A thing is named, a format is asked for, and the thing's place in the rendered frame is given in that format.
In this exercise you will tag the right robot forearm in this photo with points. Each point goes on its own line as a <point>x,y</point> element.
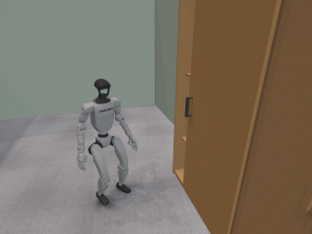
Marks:
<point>80,139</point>

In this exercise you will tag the right robot upper arm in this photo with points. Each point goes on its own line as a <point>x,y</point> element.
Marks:
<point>86,109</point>

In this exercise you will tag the robot left foot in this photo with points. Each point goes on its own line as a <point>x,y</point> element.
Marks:
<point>123,188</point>

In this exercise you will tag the wardrobe door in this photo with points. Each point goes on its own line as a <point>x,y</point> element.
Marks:
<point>278,167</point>
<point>231,45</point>

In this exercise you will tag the left robot forearm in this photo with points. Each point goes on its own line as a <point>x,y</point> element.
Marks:
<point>125,127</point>

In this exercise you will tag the robot left shin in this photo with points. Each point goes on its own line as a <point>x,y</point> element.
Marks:
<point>122,176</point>

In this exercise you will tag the robot right hand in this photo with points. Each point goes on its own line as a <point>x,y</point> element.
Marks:
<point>82,160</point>

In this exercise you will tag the left robot upper arm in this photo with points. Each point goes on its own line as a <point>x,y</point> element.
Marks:
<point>117,109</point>

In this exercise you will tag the handle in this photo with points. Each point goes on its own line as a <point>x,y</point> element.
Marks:
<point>187,100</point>
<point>307,200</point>

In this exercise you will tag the robot left hand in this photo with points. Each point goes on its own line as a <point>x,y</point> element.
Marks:
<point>133,143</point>

